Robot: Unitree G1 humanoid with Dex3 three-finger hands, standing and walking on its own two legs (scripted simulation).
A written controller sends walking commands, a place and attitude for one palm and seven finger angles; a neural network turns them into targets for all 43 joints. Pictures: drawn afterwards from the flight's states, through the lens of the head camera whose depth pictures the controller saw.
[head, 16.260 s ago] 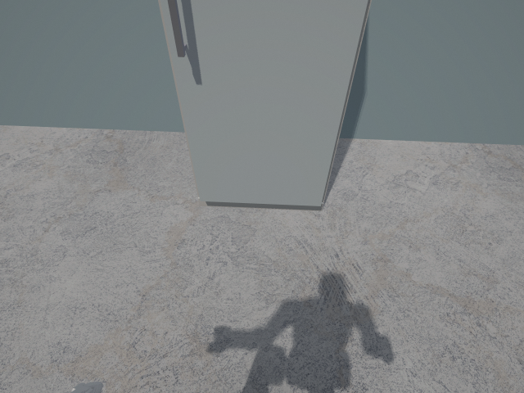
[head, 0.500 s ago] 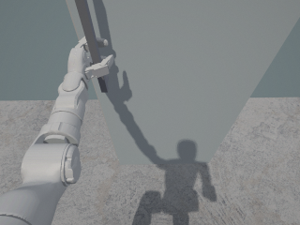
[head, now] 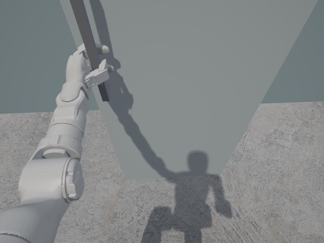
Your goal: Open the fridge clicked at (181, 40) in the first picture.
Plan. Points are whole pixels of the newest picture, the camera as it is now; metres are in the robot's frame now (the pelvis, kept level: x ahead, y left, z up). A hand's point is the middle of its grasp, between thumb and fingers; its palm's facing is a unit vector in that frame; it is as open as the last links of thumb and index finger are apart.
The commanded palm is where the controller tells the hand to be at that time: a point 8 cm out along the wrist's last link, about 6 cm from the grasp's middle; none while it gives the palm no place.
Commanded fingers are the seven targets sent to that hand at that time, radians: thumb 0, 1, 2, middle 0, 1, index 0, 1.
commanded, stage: grip the handle and tug to test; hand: left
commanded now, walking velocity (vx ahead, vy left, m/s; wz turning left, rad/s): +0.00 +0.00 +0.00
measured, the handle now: (91, 40) +0.53 +0.14 +0.23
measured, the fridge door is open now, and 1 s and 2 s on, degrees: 0 2 26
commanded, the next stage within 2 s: pull the door a little, standing still in 0.32 s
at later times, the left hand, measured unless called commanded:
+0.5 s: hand (103, 74) +0.47 +0.12 +0.18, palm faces -0.01 -1.00 +0.02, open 5.6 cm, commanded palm +0.44 +0.17 +0.18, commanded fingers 0.00 0.90 0.90 -0.45 -1.40 -0.45 -1.40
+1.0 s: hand (104, 81) +0.45 +0.11 +0.18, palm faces -0.01 -1.00 -0.01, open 6.2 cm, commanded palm +0.36 +0.17 +0.18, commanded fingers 0.00 0.90 0.90 -0.45 -1.40 -0.45 -1.40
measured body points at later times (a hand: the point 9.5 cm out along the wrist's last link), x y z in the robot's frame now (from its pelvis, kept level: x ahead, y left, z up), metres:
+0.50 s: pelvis +0.03 +0.00 +0.01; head +0.04 -0.01 +0.46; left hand +0.47 +0.17 +0.18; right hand +0.12 -0.26 -0.11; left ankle +0.01 +0.12 -0.73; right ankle -0.02 -0.11 -0.73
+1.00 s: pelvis +0.08 -0.01 +0.01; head +0.08 -0.03 +0.46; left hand +0.44 +0.17 +0.18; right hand +0.19 -0.26 -0.09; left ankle +0.01 +0.14 -0.72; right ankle -0.02 -0.09 -0.72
